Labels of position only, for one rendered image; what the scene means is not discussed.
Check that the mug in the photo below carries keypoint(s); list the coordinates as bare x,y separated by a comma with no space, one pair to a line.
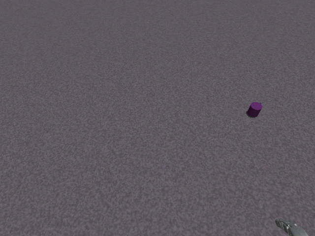
254,109

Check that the right robot hand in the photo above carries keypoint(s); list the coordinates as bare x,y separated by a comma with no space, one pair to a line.
290,228

